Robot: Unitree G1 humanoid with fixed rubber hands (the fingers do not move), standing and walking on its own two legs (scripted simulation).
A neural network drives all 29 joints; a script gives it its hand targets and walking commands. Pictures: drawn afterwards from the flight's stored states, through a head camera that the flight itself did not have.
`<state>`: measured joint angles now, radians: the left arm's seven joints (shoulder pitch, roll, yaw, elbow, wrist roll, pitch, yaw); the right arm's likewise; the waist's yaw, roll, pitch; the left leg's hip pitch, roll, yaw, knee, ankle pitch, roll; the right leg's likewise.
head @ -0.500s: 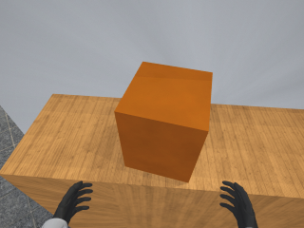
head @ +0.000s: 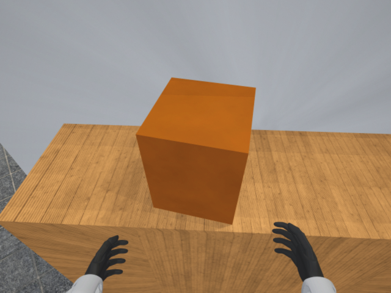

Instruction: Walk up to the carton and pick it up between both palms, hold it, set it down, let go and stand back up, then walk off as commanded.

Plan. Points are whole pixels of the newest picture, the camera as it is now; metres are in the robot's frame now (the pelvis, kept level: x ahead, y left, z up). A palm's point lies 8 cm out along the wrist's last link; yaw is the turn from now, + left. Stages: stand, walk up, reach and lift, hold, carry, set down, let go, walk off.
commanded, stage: set down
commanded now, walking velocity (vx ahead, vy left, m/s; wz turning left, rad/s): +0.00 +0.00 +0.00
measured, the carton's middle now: (201, 150) +0.42 +0.01 +0.07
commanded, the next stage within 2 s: let go in 0.66 s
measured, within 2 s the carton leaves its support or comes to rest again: neither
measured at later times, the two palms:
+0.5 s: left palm out of the picture +0.13 +0.21 -0.05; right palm (311, 267) +0.18 -0.19 +0.00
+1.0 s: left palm out of the picture +0.04 +0.26 -0.09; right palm out of the picture +0.08 -0.18 -0.07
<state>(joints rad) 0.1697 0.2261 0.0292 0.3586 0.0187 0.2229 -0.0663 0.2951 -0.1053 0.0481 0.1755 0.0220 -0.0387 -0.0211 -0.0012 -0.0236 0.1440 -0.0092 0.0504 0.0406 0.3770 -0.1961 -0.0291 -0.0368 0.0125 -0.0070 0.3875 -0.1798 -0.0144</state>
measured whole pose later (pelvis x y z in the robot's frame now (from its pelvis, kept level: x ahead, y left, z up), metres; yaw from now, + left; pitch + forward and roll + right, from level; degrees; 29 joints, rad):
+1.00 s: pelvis -0.09 +0.02 -0.01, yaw +6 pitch -5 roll +0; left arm 0.19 0.22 0.00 0.53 -0.02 0.13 0.00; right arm 0.23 -0.16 0.02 0.58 0.05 -0.10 0.00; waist 0.00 -0.02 0.07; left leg -0.24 -0.01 0.03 0.45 -0.12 0.03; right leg -0.06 0.05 -0.02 0.46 -0.32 -0.06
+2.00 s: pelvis -0.04 +0.02 +0.00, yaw +3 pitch -1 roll +1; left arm 0.18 0.34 0.02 0.89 0.02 -0.02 0.00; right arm 0.09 -0.36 0.00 0.98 -0.02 -0.03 0.02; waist 0.00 0.00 0.04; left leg -0.21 -0.01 0.08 0.41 -0.18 0.04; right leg -0.02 0.02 -0.02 0.37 -0.33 -0.03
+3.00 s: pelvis -0.17 -0.02 -0.03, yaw +1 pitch -3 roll +2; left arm 0.18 0.43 0.09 0.78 0.03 0.04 0.01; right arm 0.14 -0.47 -0.09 0.78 -0.01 0.06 -0.02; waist 0.05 0.05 0.20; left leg -0.54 -0.14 -0.18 1.29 -0.51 0.00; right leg -0.36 0.00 0.00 0.76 -0.34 -0.03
